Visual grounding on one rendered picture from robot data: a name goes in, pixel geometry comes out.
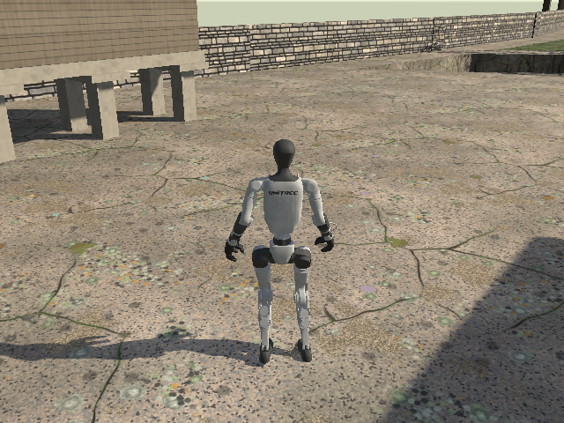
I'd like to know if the robot right upper arm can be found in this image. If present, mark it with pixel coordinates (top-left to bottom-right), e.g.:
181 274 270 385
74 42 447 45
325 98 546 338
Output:
301 178 326 226

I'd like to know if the robot torso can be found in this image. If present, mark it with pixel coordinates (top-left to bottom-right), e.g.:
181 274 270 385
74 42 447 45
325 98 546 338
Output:
263 173 304 264

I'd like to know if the humanoid robot head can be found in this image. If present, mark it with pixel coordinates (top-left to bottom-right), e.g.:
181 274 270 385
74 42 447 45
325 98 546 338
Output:
269 139 299 182

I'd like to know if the robot left upper arm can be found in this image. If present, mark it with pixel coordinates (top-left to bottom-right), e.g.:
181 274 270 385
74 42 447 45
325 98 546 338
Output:
239 177 265 226

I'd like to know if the robot left forearm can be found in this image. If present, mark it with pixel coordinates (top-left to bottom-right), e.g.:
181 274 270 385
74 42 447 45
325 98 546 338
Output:
227 212 247 246

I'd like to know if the robot left hand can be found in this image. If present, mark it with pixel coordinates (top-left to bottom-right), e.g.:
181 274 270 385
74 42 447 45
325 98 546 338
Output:
225 241 244 262

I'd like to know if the robot right hand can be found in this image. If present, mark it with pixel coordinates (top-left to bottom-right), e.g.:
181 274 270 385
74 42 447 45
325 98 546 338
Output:
315 236 335 252

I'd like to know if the robot right forearm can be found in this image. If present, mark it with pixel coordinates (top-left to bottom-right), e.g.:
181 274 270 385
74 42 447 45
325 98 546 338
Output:
317 213 333 241

